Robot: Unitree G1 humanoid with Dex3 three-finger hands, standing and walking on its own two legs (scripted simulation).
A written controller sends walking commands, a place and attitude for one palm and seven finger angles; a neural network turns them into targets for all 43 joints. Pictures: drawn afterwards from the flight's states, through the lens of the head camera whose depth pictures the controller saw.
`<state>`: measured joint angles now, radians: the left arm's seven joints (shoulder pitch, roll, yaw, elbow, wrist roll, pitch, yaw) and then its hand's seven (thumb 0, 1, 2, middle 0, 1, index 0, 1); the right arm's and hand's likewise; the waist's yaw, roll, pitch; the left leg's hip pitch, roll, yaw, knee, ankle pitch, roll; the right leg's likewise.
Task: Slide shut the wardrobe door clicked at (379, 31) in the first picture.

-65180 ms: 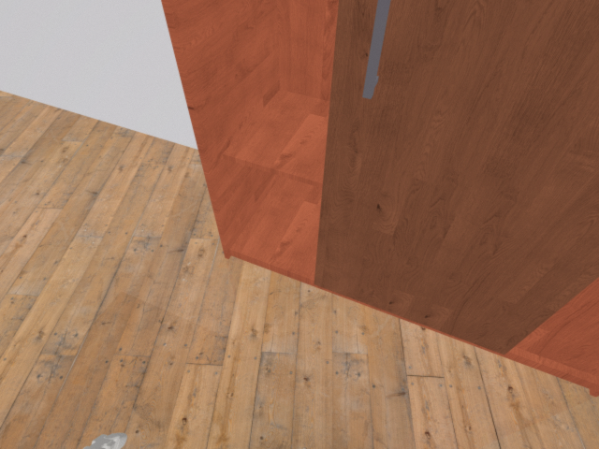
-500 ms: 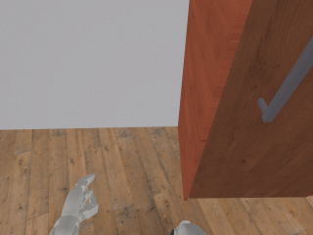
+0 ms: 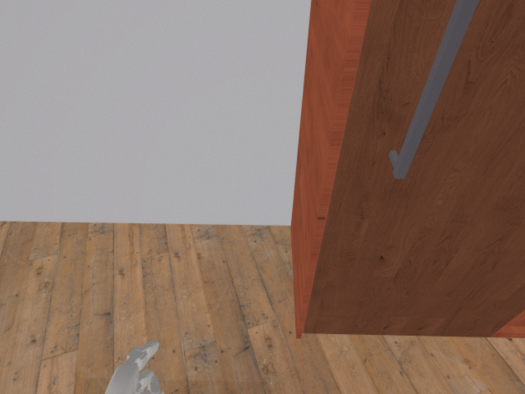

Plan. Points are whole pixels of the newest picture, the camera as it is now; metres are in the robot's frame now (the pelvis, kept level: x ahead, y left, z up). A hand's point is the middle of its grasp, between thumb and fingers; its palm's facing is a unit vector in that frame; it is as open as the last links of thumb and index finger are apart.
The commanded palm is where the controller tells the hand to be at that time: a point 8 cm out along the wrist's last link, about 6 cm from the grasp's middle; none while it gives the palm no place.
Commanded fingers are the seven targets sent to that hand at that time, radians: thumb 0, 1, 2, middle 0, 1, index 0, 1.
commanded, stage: stop stepping back and stand still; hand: right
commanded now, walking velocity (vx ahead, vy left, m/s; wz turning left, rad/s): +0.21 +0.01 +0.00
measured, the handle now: (426, 86) +0.48 -0.22 +0.26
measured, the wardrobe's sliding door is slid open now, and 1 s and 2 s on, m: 0.00 0.00 0.00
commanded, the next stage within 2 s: let the arm hang, fingers relaxed in 0.38 s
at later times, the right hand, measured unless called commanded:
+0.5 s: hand out of the picture +0.18 -0.30 +0.15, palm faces +0.49 +0.77 -0.40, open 7.4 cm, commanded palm none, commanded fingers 0.00 -0.90 -0.90 0.20 0.30 0.20 0.30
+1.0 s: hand out of the picture -0.06 -0.23 -0.17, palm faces +0.11 +0.96 -0.24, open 7.2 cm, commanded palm none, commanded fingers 0.00 -0.90 -0.90 0.20 0.30 0.20 0.30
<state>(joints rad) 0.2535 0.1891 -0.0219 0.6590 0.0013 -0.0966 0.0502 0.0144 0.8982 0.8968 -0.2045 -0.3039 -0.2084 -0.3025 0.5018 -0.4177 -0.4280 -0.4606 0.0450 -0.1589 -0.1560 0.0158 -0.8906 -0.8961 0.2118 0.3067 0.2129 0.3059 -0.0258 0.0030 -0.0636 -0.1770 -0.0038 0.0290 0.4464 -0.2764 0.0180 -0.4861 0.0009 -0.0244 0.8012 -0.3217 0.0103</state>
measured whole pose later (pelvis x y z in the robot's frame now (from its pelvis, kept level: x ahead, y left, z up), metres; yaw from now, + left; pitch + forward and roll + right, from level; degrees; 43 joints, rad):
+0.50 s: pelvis -0.01 -0.03 -0.01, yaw -2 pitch -1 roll +2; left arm 0.27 0.22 0.00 0.68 0.01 -0.12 0.04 0.02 0.90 0.90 -0.20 -0.30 -0.21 -0.30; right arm 0.47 -0.36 -0.38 -0.39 0.01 -0.19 -0.15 0.01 -0.89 -0.90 0.21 0.31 0.21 0.31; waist -0.01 -0.02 -0.04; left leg -0.27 0.00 0.08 0.60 -0.31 0.00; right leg -0.34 -0.03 -0.04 0.63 -0.28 -0.03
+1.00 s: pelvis -0.01 -0.03 +0.00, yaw -5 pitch +0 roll +1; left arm 0.27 0.20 0.00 1.09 0.02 0.02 0.02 0.01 0.91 0.90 -0.20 -0.30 -0.20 -0.30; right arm 0.30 -0.22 -0.02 1.13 -0.01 0.02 -0.01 0.00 -0.95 -0.90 0.20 0.30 0.20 0.30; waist -0.01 -0.01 0.07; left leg -0.18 0.00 -0.01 0.42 -0.24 -0.01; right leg -0.26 0.02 0.00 0.45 -0.18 -0.03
